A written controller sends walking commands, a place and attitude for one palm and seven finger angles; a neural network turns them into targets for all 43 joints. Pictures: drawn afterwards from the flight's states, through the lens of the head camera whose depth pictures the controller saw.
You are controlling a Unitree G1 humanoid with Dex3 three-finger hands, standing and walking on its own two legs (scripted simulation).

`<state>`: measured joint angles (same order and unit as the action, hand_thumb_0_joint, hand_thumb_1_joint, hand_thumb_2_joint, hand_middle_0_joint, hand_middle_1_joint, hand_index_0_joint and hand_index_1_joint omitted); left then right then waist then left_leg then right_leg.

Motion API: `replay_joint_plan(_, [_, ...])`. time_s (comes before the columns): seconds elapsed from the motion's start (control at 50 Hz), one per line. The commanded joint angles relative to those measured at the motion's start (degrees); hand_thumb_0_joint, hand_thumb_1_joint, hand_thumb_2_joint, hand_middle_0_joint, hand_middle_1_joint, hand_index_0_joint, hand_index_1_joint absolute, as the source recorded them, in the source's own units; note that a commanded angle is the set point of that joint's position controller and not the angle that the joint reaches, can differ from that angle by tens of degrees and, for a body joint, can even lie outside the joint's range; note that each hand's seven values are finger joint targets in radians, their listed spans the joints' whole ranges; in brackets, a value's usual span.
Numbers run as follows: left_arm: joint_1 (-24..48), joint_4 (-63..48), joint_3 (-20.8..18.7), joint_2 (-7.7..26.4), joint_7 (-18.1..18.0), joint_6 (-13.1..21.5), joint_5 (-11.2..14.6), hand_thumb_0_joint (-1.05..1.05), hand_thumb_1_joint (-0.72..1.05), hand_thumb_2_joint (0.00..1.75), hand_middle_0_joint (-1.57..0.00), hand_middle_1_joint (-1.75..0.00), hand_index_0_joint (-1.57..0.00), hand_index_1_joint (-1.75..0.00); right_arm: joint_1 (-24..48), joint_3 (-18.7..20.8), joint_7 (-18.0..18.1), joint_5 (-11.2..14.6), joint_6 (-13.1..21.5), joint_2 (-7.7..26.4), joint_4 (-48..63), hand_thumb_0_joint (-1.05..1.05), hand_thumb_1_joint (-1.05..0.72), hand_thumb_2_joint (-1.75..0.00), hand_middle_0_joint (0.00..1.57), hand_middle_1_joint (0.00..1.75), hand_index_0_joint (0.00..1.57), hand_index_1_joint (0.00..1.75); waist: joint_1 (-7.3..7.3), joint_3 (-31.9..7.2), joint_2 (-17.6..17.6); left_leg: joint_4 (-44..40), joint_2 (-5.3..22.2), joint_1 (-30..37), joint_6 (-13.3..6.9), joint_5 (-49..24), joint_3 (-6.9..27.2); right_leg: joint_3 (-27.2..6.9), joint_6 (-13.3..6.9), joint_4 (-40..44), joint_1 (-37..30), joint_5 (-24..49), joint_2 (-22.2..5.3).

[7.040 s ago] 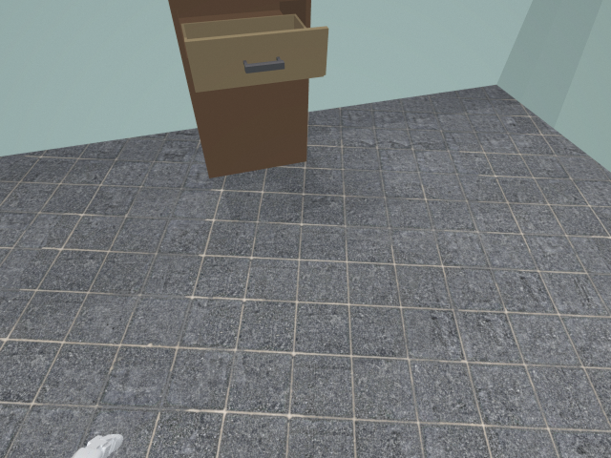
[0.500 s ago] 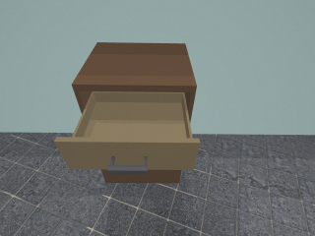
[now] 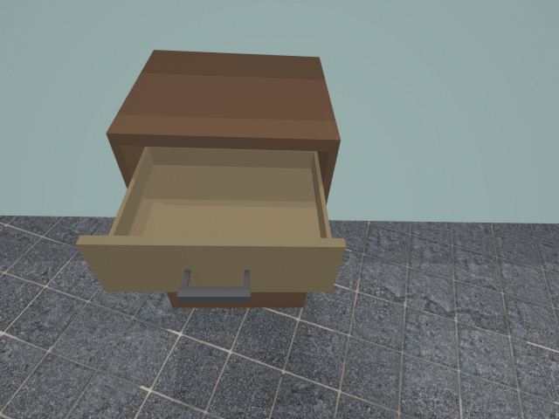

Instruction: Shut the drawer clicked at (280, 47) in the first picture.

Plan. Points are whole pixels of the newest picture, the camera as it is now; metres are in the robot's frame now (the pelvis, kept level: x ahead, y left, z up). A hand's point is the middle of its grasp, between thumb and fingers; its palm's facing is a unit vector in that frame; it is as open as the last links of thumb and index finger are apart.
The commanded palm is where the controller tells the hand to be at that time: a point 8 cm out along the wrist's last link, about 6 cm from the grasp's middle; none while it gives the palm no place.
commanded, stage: look again from close up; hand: left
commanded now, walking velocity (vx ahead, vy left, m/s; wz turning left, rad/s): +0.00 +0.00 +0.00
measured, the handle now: (216, 284) +0.36 +0.14 -0.08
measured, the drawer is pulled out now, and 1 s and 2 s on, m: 0.27 0.27 0.27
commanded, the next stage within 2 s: raise the hand and make a fist in 0.40 s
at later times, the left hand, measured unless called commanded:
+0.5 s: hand out of the picture +0.05 +0.19 -0.16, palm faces +0.04 -0.98 -0.22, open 7.3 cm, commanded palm +0.11 +0.23 -0.07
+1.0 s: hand out of the picture +0.13 +0.16 -0.06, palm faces +0.17 -0.98 +0.00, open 5.5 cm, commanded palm +0.13 +0.21 -0.04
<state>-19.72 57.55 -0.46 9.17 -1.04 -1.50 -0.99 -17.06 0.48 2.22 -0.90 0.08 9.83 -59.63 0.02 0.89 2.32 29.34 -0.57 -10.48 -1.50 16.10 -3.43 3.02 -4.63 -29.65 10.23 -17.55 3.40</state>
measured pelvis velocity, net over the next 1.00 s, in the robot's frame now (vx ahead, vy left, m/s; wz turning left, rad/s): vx -0.05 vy -0.01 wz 0.05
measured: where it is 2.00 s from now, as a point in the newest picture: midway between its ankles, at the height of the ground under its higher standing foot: outside the picture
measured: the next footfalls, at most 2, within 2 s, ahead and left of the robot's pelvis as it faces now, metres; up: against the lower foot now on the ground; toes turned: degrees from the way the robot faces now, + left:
none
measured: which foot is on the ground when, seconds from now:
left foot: down 0.00-1.00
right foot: down 0.00-1.00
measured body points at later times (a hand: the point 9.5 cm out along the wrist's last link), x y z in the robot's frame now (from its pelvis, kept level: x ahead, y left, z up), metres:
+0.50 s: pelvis +0.02 +0.01 +0.01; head +0.03 +0.00 +0.46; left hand +0.05 +0.24 -0.14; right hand +0.03 -0.22 -0.15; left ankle -0.01 +0.10 -0.73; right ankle -0.01 -0.07 -0.73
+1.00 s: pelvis -0.05 -0.01 -0.09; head +0.00 +0.00 +0.36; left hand +0.11 +0.21 -0.06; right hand +0.22 -0.23 -0.12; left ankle -0.01 +0.10 -0.73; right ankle -0.01 -0.07 -0.73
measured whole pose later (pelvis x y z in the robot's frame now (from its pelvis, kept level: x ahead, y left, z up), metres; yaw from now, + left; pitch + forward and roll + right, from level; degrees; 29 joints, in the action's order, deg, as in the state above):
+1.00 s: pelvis -0.05 -0.01 -0.09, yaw +3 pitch +13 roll +0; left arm -29.0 2.4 -0.9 8.4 5.0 28.7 10.2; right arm -6.2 2.2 0.6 0.2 12.2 14.2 -27.2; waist 2.2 -8.0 1.7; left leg 66.4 -0.4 -51.0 -0.8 28.5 -0.5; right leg 7.8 -6.3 -65.7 49.1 -30.1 1.6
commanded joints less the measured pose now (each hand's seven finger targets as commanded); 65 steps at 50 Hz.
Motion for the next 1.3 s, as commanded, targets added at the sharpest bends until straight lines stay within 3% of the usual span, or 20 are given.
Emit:
replay_joint_plan(0.0, [-1.0,-2.9,-0.6,5.1,-0.6,1.7,-0.2,0.0,0.9,0.9,-0.2,-0.3,-0.2,-0.3,0.4,0.2,-0.1,0.2,1.0,5.0,2.2,0.0,-0.9,-0.9,0.2,0.3,0.2,0.3,0.75,9.4,-8.2,-10.6,6.9,-6.5,-2.2,-0.4,10.9,-8.4,0.8,9.1,3.9,3.0,-6.5])
replay_joint_plan(0.14, [0.4,-1.7,-0.3,5.3,-1.0,2.8,0.5,0.0,0.9,0.9,-0.2,-0.3,-0.2,-0.3,-2.5,0.0,0.1,0.3,1.9,4.5,0.0,0.0,-0.9,-0.9,0.2,0.3,0.2,0.3,-0.04,-0.4,-1.9,-8.1,6.5,1.8,-1.5,-14.6,8.2,-7.9,0.8,8.4,-2.5,17.7,-8.7])
replay_joint_plan(0.46, [1.4,-0.4,-0.2,5.9,-1.5,3.0,0.7,0.0,0.9,0.9,-0.2,-0.3,-0.2,-0.3,-1.1,-0.2,0.1,0.4,1.6,4.9,-1.8,0.0,-0.9,-0.9,0.2,0.3,0.2,0.3,0.11,1.3,-2.7,-9.4,6.5,3.9,-1.0,-16.8,7.5,-8.4,1.2,9.5,-2.4,21.4,-10.0])
replay_joint_plan(0.48, [-3.4,2.6,-0.6,6.7,-3.9,4.8,-0.4,0.0,0.9,0.9,-0.2,-0.3,-0.2,-0.3,2.9,0.0,-0.2,0.7,2.2,6.0,1.3,0.0,-0.9,-0.9,0.2,0.3,0.2,0.3,1.32,4.3,0.6,4.2,6.4,-2.5,0.4,-19.9,3.5,-9.9,5.9,7.7,-1.2,49.0,-13.1])
replay_joint_plan(0.5, [39.7,-82.3,-11.8,22.2,-3.3,16.3,10.3,0.0,0.9,0.9,-0.22,-0.32,-0.22,-0.32,3.6,2.2,1.2,3.6,10.3,15.4,21.2,0.0,-0.9,-0.9,0.2,0.3,0.2,0.3,-4.05,-26.1,-10.3,-4.3,-0.4,12.3,-0.7,-28.0,4.4,-7.1,2.5,2.9,-4.4,41.7,-7.4])
replay_joint_plan(0.52, [10.9,-66.6,-8.8,16.2,-3.8,13.6,5.9,0.0,0.9,0.9,-0.24,-0.34,-0.24,-0.34,6.6,-0.2,2.8,1.4,15.6,10.3,19.3,0.0,-0.9,-0.9,0.2,0.3,0.2,0.3,1.15,-24.7,-22.1,-5.6,1.9,19.1,-0.9,-39.2,3.5,-5.3,0.9,0.0,-2.8,25.4,-3.6])
replay_joint_plan(0.54, [7.1,-62.6,-5.3,12.4,-6.9,11.6,8.2,0.0,0.9,0.9,-0.26,-0.37,-0.26,-0.37,6.5,0.6,2.7,1.7,16.9,11.3,14.9,0.0,-0.9,-0.9,0.2,0.3,0.2,0.3,-0.8,-21.6,-19.9,-4.1,3.3,14.2,1.7,-35.2,4.6,-1.1,1.7,0.8,2.4,10.4,-3.7])
replay_joint_plan(0.56, [-8.1,-48.9,2.3,-3.0,-5.8,6.8,9.2,0.0,0.9,0.9,-0.28,-0.39,-0.28,-0.39,4.4,0.6,1.9,2.5,16.2,8.4,14.1,0.0,-0.9,-0.9,0.2,0.3,0.2,0.3,-2.22,-10.6,-9.7,-4.4,4.1,8.7,1.1,-31.6,5.6,0.5,2.8,0.6,8.6,6.6,-3.5])
replay_joint_plan(0.58, [4.8,-58.3,1.9,-1.7,-4.5,9.0,10.7,0.0,0.9,0.9,-0.3,-0.41,-0.3,-0.41,5.9,1.1,0.9,2.3,16.4,11.5,19.0,0.0,-0.9,-0.9,0.2,0.3,0.2,0.3,-3.39,-2.9,-4.6,-2.7,3.7,1.9,0.6,-25.5,7.7,1.2,3.1,0.7,11.4,7.7,-3.7])
replay_joint_plan(0.6, [5.1,-57.1,-2.6,2.9,-3.5,12.1,10.4,0.0,0.9,0.9,-0.32,-0.43,-0.32,-0.43,5.9,2.7,0.7,1.5,16.8,12.4,20.3,0.0,-0.9,-0.9,0.2,0.3,0.2,0.3,-4.14,-2.0,0.6,0.8,2.5,-1.6,0.0,-18.3,7.1,1.4,3.3,0.9,14.9,7.8,-3.3])
replay_joint_plan(0.68, [-14.1,-45.1,-2.9,-3.2,5.2,26.7,13.5,0.0,0.9,0.9,-0.4,-0.52,-0.4,-0.52,10.7,3.0,-1.0,0.6,17.1,11.2,26.7,0.0,-0.9,-0.9,0.2,0.3,0.2,0.3,1.23,-3.7,16.1,12.1,-0.4,-22.8,0.8,-3.0,4.9,0.0,4.2,-9.4,21.4,5.5,-3.7])
replay_joint_plan(0.72, [-17.4,-48.6,-2.9,-3.5,11.5,35.1,15.5,0.0,0.9,0.9,-0.44,-0.56,-0.44,-0.56,12.1,3.6,-2.4,0.7,17.5,11.1,30.0,0.0,-0.9,-0.9,0.2,0.3,0.2,0.3,3.0,-9.3,12.0,17.3,-1.2,-28.2,1.6,-0.9,3.7,-1.7,3.8,-15.3,22.3,6.6,-4.0])
replay_joint_plan(0.76, [-17.8,-49.5,-4.5,-0.4,15.6,39.4,15.4,0.0,0.9,0.9,-0.48,-0.6,-0.48,-0.6,12.5,4.1,-3.9,1.3,17.3,11.2,32.9,0.0,-0.9,-0.9,0.2,0.3,0.2,0.3,3.77,-13.1,0.6,21.4,-1.8,-29.5,2.0,-1.4,2.4,-3.1,2.6,-19.5,23.5,7.1,-4.6])
replay_joint_plan(0.84, [-4.3,-61.5,-7.5,6.5,12.3,35.6,13.4,0.0,0.9,0.9,-0.56,-0.69,-0.56,-0.69,14.6,3.6,-3.0,1.8,15.0,11.1,39.2,0.0,-0.9,-0.9,0.2,0.3,0.2,0.3,2.86,-16.5,-3.6,25.9,-2.0,-37.1,0.6,6.9,2.0,-7.3,2.4,-20.6,28.9,-9.5,-4.6])
replay_joint_plan(0.88, [2.2,-71.3,-5.9,5.5,8.4,35.9,12.5,0.0,0.9,0.9,-0.6,-0.73,-0.6,-0.73,13.1,3.3,-2.3,1.7,14.5,9.5,40.9,0.0,-0.9,-0.9,0.2,0.3,0.2,0.3,1.28,-19.1,-6.7,27.3,-1.4,-36.1,-0.3,8.6,3.0,-9.7,2.4,-19.5,29.9,-15.3,-4.8])
replay_joint_plan(0.96, [7.7,-84.6,-2.5,4.0,2.7,40.5,11.8,0.0,0.9,0.9,-0.68,-0.82,-0.68,-0.82,9.3,2.6,-1.0,1.2,14.6,8.5,39.3,0.0,-0.9,-0.9,0.2,0.3,0.2,0.3,-2.29,-23.6,-7.5,30.1,0.4,-32.8,-1.1,6.5,4.9,-9.5,2.4,-20.2,32.6,-13.2,-3.7])
replay_joint_plan(1.04, [5.4,-75.3,4.4,1.6,6.8,38.4,10.6,0.0,0.9,0.9,-0.76,-0.91,-0.76,-0.91,9.5,1.1,-0.7,1.7,16.0,9.8,37.5,0.0,-0.9,-0.9,0.2,0.3,0.2,0.3,-5.09,-17.3,-5.9,31.1,1.0,-36.0,-1.2,7.4,6.4,-8.8,2.9,-20.0,35.2,-11.8,-3.6])
replay_joint_plan(1.1, [-1.4,-64.1,5.0,2.2,11.2,28.9,10.8,0.0,0.9,0.9,-0.82,-0.97,-0.82,-0.97,8.6,0.3,-0.2,3.0,14.9,10.6,38.9,0.0,-0.9,-0.9,0.2,0.3,0.2,0.3,-3.48,-14.0,1.6,30.0,0.2,-40.7,-1.0,10.0,6.2,-11.0,4.5,-15.9,30.7,-16.0,-4.9])
replay_joint_plan(1.18, [-5.9,-68.2,-3.4,6.5,10.3,17.2,13.6,0.0,0.9,0.9,-0.9,-1.06,-0.9,-1.06,10.9,0.0,1.1,4.3,11.4,9.9,43.4,0.0,-0.9,-0.9,0.2,0.3,0.2,0.3,1.94,-19.7,5.4,26.1,-1.2,-38.8,-0.7,7.4,5.0,-12.8,5.8,-12.9,18.1,-12.3,-7.1])
replay_joint_plan(1.28, [-6.2,-80.2,-5.9,2.8,-1.4,23.5,13.5,0.0,0.9,0.9,-1.0,-1.17,-1.0,-1.17,8.2,0.4,0.3,2.3,11.7,7.2,41.0,0.0,-0.9,-0.9,0.2,0.3,0.2,0.3,2.42,-21.5,-0.4,24.0,0.4,-32.9,0.0,-0.7,5.1,-6.5,4.0,-18.9,18.6,4.5,-4.8])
